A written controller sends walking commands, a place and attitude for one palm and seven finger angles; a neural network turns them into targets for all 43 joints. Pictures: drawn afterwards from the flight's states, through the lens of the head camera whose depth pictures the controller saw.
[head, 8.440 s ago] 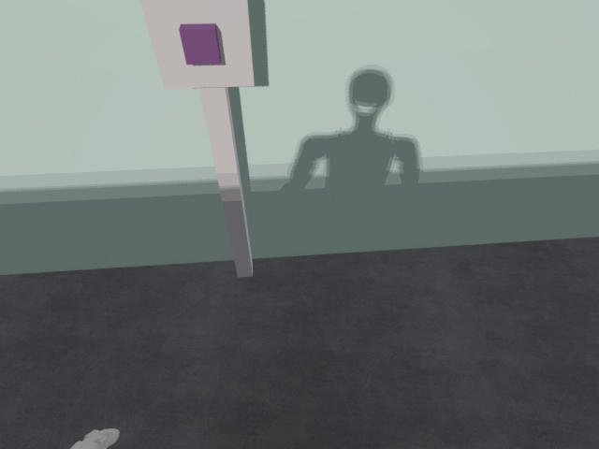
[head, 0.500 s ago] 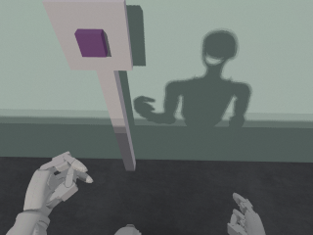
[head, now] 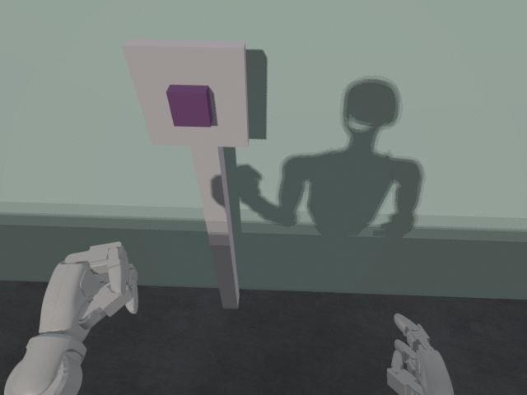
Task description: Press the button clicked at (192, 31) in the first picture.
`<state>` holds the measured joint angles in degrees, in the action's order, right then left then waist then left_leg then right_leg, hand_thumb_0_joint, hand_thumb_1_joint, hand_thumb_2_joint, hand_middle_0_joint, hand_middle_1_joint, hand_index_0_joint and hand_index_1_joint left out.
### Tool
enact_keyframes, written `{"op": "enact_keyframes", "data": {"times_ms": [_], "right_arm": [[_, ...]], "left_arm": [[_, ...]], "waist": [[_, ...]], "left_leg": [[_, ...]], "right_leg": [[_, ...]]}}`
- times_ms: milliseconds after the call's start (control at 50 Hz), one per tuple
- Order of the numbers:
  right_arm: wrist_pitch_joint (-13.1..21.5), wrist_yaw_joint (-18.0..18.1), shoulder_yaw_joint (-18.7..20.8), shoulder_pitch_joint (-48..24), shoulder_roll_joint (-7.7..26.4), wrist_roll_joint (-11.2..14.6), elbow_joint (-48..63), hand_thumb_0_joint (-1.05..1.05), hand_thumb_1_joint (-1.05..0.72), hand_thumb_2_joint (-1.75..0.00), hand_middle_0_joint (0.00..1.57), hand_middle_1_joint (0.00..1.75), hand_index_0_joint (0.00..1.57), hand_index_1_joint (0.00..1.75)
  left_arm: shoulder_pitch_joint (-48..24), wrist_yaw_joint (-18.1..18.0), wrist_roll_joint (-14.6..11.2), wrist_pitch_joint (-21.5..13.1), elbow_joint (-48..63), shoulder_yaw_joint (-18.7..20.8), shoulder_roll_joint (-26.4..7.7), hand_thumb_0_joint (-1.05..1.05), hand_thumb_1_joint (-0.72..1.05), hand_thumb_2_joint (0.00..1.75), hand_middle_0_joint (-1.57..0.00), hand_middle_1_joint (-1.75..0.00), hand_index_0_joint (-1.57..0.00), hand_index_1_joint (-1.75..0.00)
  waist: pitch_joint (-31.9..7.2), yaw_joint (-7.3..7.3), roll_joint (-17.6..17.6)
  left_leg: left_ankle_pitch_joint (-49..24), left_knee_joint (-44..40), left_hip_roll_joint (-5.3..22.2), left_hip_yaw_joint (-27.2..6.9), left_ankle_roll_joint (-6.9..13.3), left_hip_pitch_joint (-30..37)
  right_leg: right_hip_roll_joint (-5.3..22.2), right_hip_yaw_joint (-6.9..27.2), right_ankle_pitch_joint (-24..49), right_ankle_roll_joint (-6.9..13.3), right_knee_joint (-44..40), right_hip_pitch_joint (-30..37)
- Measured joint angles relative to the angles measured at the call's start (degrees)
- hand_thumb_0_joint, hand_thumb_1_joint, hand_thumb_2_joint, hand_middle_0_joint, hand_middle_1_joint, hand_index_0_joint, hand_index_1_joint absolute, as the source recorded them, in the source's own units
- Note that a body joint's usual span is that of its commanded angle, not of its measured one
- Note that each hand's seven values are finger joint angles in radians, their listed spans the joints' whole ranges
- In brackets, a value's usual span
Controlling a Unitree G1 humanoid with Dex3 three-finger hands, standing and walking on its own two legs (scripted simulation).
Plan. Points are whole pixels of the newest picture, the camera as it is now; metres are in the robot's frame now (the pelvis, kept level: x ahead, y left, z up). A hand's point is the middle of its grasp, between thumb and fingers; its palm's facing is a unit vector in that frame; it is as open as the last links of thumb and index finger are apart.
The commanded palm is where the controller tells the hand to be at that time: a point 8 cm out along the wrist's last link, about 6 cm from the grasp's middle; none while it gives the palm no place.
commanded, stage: raise the hand and make a fist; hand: left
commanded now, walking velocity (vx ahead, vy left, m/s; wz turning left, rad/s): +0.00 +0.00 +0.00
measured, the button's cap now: (191, 105) +0.55 +0.18 +0.18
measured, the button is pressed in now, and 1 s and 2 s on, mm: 0 0 0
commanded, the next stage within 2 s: aim a knuckle at the button in 0.80 s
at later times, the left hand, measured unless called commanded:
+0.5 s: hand (99, 251) +0.23 +0.21 +0.18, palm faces +0.08 -0.99 -0.07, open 3.1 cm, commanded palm +0.19 +0.25 +0.18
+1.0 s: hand (122, 254) +0.23 +0.19 +0.17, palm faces +0.08 -1.00 -0.06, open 3.1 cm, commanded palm +0.21 +0.24 +0.17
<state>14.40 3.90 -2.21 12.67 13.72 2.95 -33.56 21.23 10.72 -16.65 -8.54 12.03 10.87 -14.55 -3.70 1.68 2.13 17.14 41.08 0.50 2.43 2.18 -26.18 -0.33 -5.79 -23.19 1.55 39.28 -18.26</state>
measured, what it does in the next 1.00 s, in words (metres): stands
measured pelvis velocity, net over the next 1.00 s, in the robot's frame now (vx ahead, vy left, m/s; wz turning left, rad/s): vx -0.01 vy -0.02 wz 0.01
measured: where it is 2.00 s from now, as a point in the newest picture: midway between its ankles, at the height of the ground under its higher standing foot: outside the picture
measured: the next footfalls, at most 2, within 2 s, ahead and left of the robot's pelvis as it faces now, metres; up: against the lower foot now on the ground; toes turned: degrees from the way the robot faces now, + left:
none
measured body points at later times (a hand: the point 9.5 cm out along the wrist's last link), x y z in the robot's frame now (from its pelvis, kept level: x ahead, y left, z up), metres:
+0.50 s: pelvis -0.01 -0.01 +0.02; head -0.04 -0.02 +0.47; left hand +0.22 +0.26 +0.18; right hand +0.19 -0.22 -0.05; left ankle +0.05 +0.09 -0.72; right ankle -0.03 -0.10 -0.72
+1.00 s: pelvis -0.01 -0.02 +0.02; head -0.04 -0.05 +0.46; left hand +0.22 +0.24 +0.18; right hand +0.19 -0.24 -0.05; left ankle +0.05 +0.09 -0.72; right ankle -0.03 -0.10 -0.72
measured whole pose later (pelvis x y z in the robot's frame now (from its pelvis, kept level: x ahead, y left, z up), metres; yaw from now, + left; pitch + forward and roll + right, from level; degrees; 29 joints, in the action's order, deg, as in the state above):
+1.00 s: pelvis -0.01 -0.02 +0.02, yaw +0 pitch -4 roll +0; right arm 14.4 5.4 -4.1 12.0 14.4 3.9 -36.6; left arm 10.0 13.1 -18.4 7.2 12.0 15.6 -16.9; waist -1.6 3.1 3.6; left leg 11.9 30.5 1.0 1.6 0.5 -14.8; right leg -1.6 -6.3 -18.6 3.1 29.5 -7.3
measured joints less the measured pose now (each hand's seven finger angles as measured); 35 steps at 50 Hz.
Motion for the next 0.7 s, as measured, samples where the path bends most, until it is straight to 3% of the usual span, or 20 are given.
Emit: {"op": "enact_keyframes", "data": {"times_ms": [220,420,580,700], "right_arm": [[-0.4,0.3,-2.4,-0.8,-0.7,0.2,-0.3,0.01,-0.90,-0.90,0.21,0.30,0.21,0.30],[-1.0,1.1,-2.8,-0.6,0.0,0.8,-2.2,0.01,-0.90,-0.90,0.21,0.30,0.21,0.30],[-1.1,1.2,-2.3,-0.8,0.8,1.2,-2.1,0.01,-0.90,-0.90,0.21,0.30,0.21,0.30],[-0.8,1.3,-1.9,-0.8,0.8,0.9,-2.1,0.01,-0.90,-0.90,0.20,0.30,0.21,0.30]], "left_arm": [[-5.7,1.4,-0.5,9.2,1.7,2.2,-1.7,0.02,0.89,0.90,-1.30,-1.50,-1.31,-1.50],[-11.0,2.8,-1.7,15.5,1.6,5.2,-3.8,0.01,0.89,0.90,-1.30,-1.50,-1.31,-1.50],[-11.2,3.1,-2.2,18.5,1.0,5.8,-3.3,0.01,0.90,0.90,-1.30,-1.50,-1.31,-1.50],[-9.8,2.0,-1.4,17.5,1.8,4.9,-2.7,0.01,0.89,0.90,-1.30,-1.50,-1.31,-1.50]], "waist": [[0.9,1.51,0.5],[1.8,1.66,0.8],[1.8,1.23,1.2],[2.4,1.28,0.9]], "left_leg": [[-2.3,-5.1,-0.6,-0.4,0.1,5.7],[-4.6,-9.2,-0.5,-0.5,-0.3,9.7],[-5.6,-10.8,-0.2,-0.5,-0.8,11.0],[-5.7,-10.9,0.2,-0.6,-1.2,11.4]], "right_leg": [[0.2,-0.4,2.5,-0.2,-5.5,6.0],[-0.1,-0.5,4.5,0.2,-9.2,9.7],[-0.6,-0.3,5.2,0.7,-10.2,10.6],[-1.0,-0.4,5.2,1.1,-10.2,10.9]]}}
